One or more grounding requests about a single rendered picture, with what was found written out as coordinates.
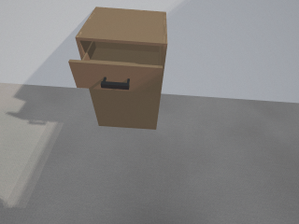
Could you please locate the drawer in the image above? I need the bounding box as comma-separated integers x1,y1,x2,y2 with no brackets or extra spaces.
68,41,163,93

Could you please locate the cabinet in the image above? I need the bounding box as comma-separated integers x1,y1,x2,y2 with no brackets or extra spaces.
75,7,168,130

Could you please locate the handle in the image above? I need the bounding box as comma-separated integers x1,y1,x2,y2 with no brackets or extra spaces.
100,77,130,90

